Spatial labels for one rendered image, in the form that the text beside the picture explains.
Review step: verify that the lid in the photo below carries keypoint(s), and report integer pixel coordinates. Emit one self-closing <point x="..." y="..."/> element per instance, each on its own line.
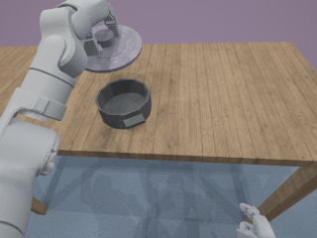
<point x="126" y="49"/>

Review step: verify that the right robot hand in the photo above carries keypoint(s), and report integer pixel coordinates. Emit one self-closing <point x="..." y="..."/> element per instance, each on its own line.
<point x="260" y="228"/>

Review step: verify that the robot left forearm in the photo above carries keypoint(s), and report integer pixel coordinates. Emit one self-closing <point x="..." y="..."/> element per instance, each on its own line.
<point x="59" y="61"/>

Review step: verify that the pot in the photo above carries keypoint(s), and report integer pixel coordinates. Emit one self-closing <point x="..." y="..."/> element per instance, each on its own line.
<point x="124" y="103"/>

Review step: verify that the table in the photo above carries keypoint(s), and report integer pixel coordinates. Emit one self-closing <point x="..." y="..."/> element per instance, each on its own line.
<point x="250" y="103"/>

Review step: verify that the knob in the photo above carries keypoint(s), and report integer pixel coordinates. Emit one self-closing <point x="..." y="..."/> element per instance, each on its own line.
<point x="105" y="38"/>

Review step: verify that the left robot upper arm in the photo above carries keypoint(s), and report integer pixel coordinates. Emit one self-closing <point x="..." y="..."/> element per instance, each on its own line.
<point x="27" y="150"/>

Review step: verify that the left robot hand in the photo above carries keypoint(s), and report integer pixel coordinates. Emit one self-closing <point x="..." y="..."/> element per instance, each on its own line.
<point x="97" y="11"/>

